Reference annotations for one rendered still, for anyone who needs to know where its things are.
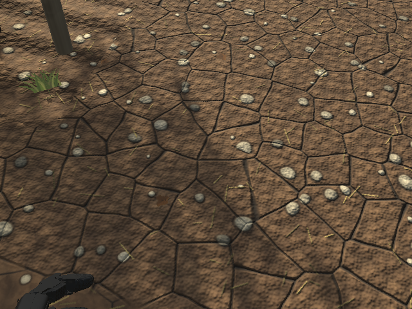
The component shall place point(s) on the robot left hand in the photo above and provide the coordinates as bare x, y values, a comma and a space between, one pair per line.
53, 288

